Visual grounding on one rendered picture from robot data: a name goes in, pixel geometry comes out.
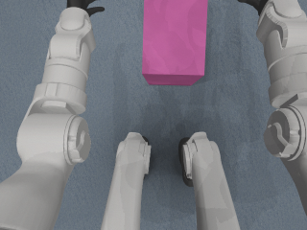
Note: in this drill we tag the robot right forearm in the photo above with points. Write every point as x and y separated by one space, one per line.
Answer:
282 29

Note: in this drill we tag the robot right hand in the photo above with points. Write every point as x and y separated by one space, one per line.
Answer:
257 4

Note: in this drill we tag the robot left hand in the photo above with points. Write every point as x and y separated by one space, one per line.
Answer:
83 4

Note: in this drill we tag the robot thigh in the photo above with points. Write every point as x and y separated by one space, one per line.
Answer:
214 206
123 205

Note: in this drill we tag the robot left upper arm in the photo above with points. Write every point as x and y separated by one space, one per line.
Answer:
49 145

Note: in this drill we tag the robot right upper arm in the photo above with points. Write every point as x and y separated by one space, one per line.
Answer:
286 137

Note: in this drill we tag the left robot thigh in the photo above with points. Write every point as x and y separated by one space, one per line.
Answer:
123 205

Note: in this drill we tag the carton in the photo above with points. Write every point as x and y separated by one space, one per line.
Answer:
174 41

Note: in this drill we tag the robot left forearm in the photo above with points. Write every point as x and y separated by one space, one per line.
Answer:
66 69

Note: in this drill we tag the right robot thigh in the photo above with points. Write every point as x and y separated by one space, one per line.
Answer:
214 206

